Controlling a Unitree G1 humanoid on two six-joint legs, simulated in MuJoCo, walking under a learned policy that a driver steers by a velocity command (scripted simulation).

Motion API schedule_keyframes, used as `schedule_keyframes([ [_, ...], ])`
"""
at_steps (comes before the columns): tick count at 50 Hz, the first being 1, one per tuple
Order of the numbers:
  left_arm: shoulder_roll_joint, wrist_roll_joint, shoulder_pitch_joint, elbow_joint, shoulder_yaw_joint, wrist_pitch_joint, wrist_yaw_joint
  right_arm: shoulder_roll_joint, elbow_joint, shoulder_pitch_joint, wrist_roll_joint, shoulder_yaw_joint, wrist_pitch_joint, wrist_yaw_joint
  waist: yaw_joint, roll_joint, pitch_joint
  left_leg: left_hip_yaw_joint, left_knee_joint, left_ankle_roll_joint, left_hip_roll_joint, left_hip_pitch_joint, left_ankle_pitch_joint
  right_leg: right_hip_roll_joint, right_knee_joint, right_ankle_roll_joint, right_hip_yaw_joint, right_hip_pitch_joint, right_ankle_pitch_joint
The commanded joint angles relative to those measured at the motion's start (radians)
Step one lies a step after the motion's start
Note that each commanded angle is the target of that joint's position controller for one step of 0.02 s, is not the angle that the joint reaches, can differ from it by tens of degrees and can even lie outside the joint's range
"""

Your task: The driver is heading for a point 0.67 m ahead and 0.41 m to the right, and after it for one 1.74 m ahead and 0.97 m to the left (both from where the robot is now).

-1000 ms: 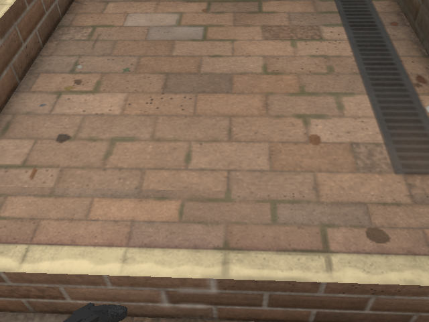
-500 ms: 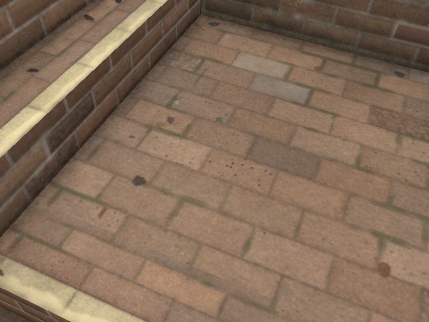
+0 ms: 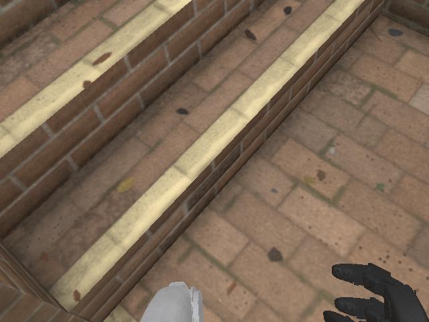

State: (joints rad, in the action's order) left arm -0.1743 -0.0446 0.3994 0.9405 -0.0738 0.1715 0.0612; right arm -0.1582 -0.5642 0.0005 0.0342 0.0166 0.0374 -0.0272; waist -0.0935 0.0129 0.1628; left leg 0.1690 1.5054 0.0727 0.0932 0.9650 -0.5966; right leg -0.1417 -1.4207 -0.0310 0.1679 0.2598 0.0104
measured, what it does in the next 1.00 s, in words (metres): climbs, turning right: right foot, then left foot 0.20 m higher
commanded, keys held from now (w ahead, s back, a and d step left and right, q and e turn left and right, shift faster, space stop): w+e+shift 0.96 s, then q+shift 0.04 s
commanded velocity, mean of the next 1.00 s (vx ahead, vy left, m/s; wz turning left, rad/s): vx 0.94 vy -0.01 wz -0.87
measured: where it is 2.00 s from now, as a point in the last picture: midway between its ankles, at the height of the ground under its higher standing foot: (410, 125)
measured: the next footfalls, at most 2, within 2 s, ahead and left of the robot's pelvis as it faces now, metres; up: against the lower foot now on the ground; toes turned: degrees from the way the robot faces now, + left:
right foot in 0.38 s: +0.51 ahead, -0.05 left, +0.00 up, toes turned -17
left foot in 0.72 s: +0.88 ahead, +0.03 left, +0.20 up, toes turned -39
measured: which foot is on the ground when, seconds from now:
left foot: down 0.00-0.36, up 0.38-0.70, down 0.72-1.00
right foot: up 0.00-0.36, down 0.38-0.76, up 0.78-1.00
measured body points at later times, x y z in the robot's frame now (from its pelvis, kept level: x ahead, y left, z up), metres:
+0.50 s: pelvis +0.45 -0.01 +0.13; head +0.46 +0.00 +0.58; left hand +0.54 +0.28 +0.00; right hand +0.61 -0.28 +0.10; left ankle +0.41 +0.17 -0.37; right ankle +0.48 -0.03 -0.57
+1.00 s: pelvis +0.80 -0.11 +0.28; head +0.83 -0.11 +0.73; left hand +1.19 -0.09 +0.23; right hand +0.58 -0.32 +0.17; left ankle +0.85 +0.06 -0.37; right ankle +0.78 -0.28 -0.36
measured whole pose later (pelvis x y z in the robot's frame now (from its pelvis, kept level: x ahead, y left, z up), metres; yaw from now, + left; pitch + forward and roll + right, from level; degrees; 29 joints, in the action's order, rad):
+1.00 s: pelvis +0.80 -0.11 +0.28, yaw -51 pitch +1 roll +1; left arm -0.45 0.05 0.01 0.68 -0.14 0.00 0.08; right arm -0.28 -0.85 0.36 0.00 0.10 0.06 0.07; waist 0.03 -0.07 0.02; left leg 0.15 1.11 -0.09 0.17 0.35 -0.76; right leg 0.05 -1.12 -0.05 0.11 0.78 -0.14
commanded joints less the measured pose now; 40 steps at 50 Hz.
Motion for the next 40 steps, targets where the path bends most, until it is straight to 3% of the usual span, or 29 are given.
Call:
schedule_keyframes([
  [1,0.015,0.054,-0.231,-0.278,-0.001,0.0,-0.014,-0.184,-0.081,0.227,0.014,0.096,0.052,0.02,0.177,0.113,-0.461,-0.645,-0.848,0.103,0.252,-0.813,0.048,0.064,-0.61,-0.034,-0.014,0.563,0.013],
  [2,0.047,0.059,-0.236,-0.308,0.01,-0.02,-0.022,-0.116,-0.128,0.229,0.024,0.078,0.069,0.035,0.134,0.121,-0.336,-0.552,-0.85,0.09,0.235,-0.75,0.112,0.047,-0.662,-0.048,-0.026,0.631,0.113],
  [4,0.048,0.07,-0.331,-0.345,0.026,-0.077,-0.042,-0.026,-0.223,0.344,0.033,0.044,0.109,0.033,0.133,-0.026,-0.207,-0.554,-0.984,0.104,0.318,-0.674,0.171,0.063,-0.721,-0.083,-0.03,0.768,0.284],
  [6,-0.015,0.078,-0.377,-0.408,0.024,-0.125,-0.05,0.031,-0.251,0.213,0.032,0.018,0.133,0.03,0.01,-0.068,-0.027,-0.351,-1.233,0.025,0.337,-0.477,0.256,0.02,-0.465,-0.095,0.009,0.739,0.369],
  [8,-0.123,0.067,-0.367,-0.426,-0.011,-0.191,-0.041,-0.096,-0.261,0.111,0.018,0.045,0.147,0.036,-0.075,-0.036,0.015,-0.075,-1.409,-0.033,0.192,-0.424,0.422,0.062,-0.137,-0.087,-0.119,0.566,0.167],
  [10,-0.113,0.049,-0.339,-0.372,-0.015,-0.231,-0.011,-0.118,-0.282,0.207,-0.043,0.051,0.152,0.073,-0.064,-0.064,-0.027,0.077,-1.418,-0.06,0.035,-0.567,0.521,0.148,0.137,-0.102,-0.264,0.453,-0.017],
  [12,-0.113,0.03,-0.245,-0.316,-0.011,-0.229,0.018,-0.155,-0.258,0.267,-0.039,0.061,0.131,0.089,-0.085,-0.082,-0.115,0.157,-1.405,-0.065,-0.011,-0.689,0.778,0.218,0.374,-0.106,-0.381,0.218,-0.132],
  [13,-0.143,-0.001,-0.21,-0.297,-0.026,-0.226,0.021,-0.251,-0.206,0.243,-0.021,0.088,0.117,0.078,-0.105,-0.004,-0.149,0.135,-1.33,-0.046,0.02,-0.774,1.084,0.236,0.452,-0.109,-0.385,0.128,-0.098],
  [14,-0.185,-0.008,-0.196,-0.299,-0.042,-0.22,0.017,-0.28,-0.186,0.253,-0.027,0.102,0.108,0.072,-0.106,0.05,-0.195,0.12,-1.243,-0.054,0.051,-0.893,1.273,0.249,0.53,-0.114,-0.397,0.088,-0.068],
  [17,-0.295,0.028,0.061,-0.244,-0.091,-0.209,-0.004,-0.268,-0.108,0.196,-0.029,0.109,0.074,0.067,-0.184,0.148,-0.293,0.06,-0.738,-0.051,0.089,-1.028,1.508,0.243,0.783,-0.179,-0.364,-0.148,-0.047],
  [18,-0.29,0.046,0.167,-0.204,-0.104,-0.195,-0.011,-0.237,-0.068,0.121,-0.036,0.108,0.058,0.069,-0.254,0.072,-0.281,0.054,-0.313,-0.033,-0.002,-0.894,1.204,0.202,0.981,-0.267,-0.291,-0.282,-0.12],
  [19,-0.287,0.049,0.135,-0.176,-0.111,-0.182,-0.024,-0.119,-0.04,0.03,-0.026,0.084,0.048,0.053,-0.236,-0.137,-0.123,0.031,0.179,-0.017,-0.144,-0.556,0.306,0.158,1.102,-0.349,-0.156,-0.3,-0.065],
  [20,-0.325,0.068,0.031,-0.205,-0.087,-0.159,-0.024,0.057,0.041,0.052,0.003,0.03,0.053,0.036,-0.037,-0.24,-0.038,-0.064,0.501,-0.01,-0.181,-0.187,0.009,0.175,0.743,-0.329,-0.041,-0.255,-0.471],
  [21,-0.272,0.079,-0.037,-0.233,-0.049,-0.147,-0.035,0.067,0.098,0.211,0.006,0.006,0.069,0.03,0.113,-0.186,-0.212,-0.217,0.467,-0.045,-0.166,-0.047,0.041,0.114,0.79,-0.424,0.245,-0.373,-0.422],
  [22,-0.282,0.086,-0.075,-0.272,-0.048,-0.14,-0.053,-0.031,0.122,0.253,0.034,-0.002,0.098,0.039,0.118,-0.19,-0.311,-0.288,0.4,-0.049,-0.136,-0.002,0.064,-0.026,1.087,-0.459,0.604,-0.357,0.171],
  [23,-0.271,0.077,-0.067,-0.259,-0.051,-0.116,-0.073,-0.099,0.128,0.136,0.036,0.005,0.096,0.045,0.112,-0.008,-0.252,-0.331,0.367,-0.071,-0.086,0.021,0.099,-0.049,1.195,-0.432,0.695,-0.279,0.38],
  [24,-0.26,0.062,-0.061,-0.256,-0.048,-0.112,-0.078,-0.12,0.129,0.029,0.057,0.006,0.083,0.04,0.073,0.117,-0.226,-0.294,0.422,-0.074,-0.074,0.019,0.07,0.024,1.162,-0.381,0.58,-0.146,0.378],
  [26,-0.299,0.077,-0.042,-0.257,-0.041,-0.065,-0.086,-0.176,0.158,0.018,0.059,0.002,0.055,0.055,0.103,0.177,-0.207,-0.317,0.256,-0.106,-0.002,-0.07,0.062,0.005,1.202,-0.381,0.55,0.044,0.29],
  [28,-0.215,0.053,0.156,-0.181,-0.022,-0.053,-0.109,-0.06,0.282,-0.324,0.074,-0.035,0.053,0.077,-0.059,0.127,-0.182,-0.408,0.765,-0.075,-0.017,0.222,-0.247,-0.003,1.108,-0.42,0.739,0.022,0.119],
  [30,-0.265,0.09,0.312,-0.115,-0.031,-0.046,-0.141,0.0,0.319,-0.372,0.04,-0.065,0.066,0.065,-0.081,0.104,-0.182,-0.425,0.689,-0.02,-0.053,0.57,-0.377,-0.017,1.029,-0.403,0.684,-0.352,-0.021],
  [32,-0.256,0.086,0.279,-0.115,-0.042,-0.078,-0.179,0.017,0.341,-0.346,0.056,-0.074,0.059,0.071,0.004,0.166,-0.214,-0.523,0.621,-0.006,-0.036,0.534,-0.39,-0.056,0.995,-0.349,0.646,-0.371,-0.196],
  [33,-0.273,0.103,0.237,-0.115,-0.047,-0.091,-0.167,0.025,0.329,-0.293,0.047,-0.091,0.049,0.069,0.061,0.19,-0.193,-0.478,0.345,0.004,-0.017,0.472,-0.273,0.004,1.01,-0.286,0.523,-0.346,-0.096],
  [34,-0.258,0.08,0.181,-0.134,-0.047,-0.101,-0.152,0.023,0.325,-0.3,0.041,-0.102,0.046,0.063,0.063,0.184,-0.187,-0.409,0.092,-0.007,-0.006,0.205,-0.11,0.07,1.088,-0.238,0.41,-0.143,-0.017],
  [35,-0.318,0.06,0.099,-0.154,-0.064,-0.109,-0.084,0.01,0.27,-0.162,0.001,-0.092,0.028,0.058,0.108,0.131,-0.229,-0.089,-0.175,-0.019,-0.127,-0.324,-0.212,0.156,1.168,-0.259,0.226,0.231,-0.134],
  [36,-0.233,0.022,0.066,-0.173,-0.045,-0.092,-0.054,-0.002,0.193,-0.006,-0.013,-0.064,0.014,0.061,0.144,0.083,-0.299,-0.082,-0.129,0.001,-0.142,-0.857,-0.034,0.175,1.071,-0.254,0.269,0.557,-0.535],
  [37,-0.275,0.012,-0.065,-0.222,-0.056,-0.068,-0.035,-0.15,0.123,0.305,0.003,0.008,0.002,0.081,0.322,0.104,-0.489,-0.384,-0.305,0.066,-0.045,-1.006,-0.227,0.218,0.69,-0.186,0.189,0.497,-0.864],
  [38,-0.287,-0.007,-0.16,-0.274,-0.074,-0.051,-0.014,-0.329,0.076,0.538,0.039,0.068,0.003,0.088,0.42,0.379,-0.676,-0.993,-0.726,0.154,0.167,-1.052,-0.623,0.301,0.219,-0.103,0.159,0.488,-0.167],
  [39,-0.26,0.045,-0.171,-0.283,-0.072,-0.056,-0.011,-0.316,0.078,0.369,0.007,0.066,0.002,0.101,0.317,0.413,-0.496,-1.315,-0.982,0.183,0.239,-0.955,-0.372,0.322,0.028,-0.055,0.093,0.58,0.257],
  [40,-0.19,0.101,-0.13,-0.267,-0.056,-0.077,-0.014,-0.226,0.065,0.208,-0.011,0.039,0.017,0.096,0.187,0.305,-0.281,-1.225,-0.903,0.175,0.279,-0.771,-0.179,0.256,-0.044,-0.045,0.097,0.641,0.296],
])
Velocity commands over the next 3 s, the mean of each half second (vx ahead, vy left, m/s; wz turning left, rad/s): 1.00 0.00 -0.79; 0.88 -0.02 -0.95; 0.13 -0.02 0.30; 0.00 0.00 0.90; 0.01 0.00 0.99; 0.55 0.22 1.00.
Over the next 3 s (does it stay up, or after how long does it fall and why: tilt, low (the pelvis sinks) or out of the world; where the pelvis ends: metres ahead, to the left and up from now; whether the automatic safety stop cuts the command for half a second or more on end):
stays up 0.70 -0.31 0.16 its command is cut before an obstacle after 2.5 s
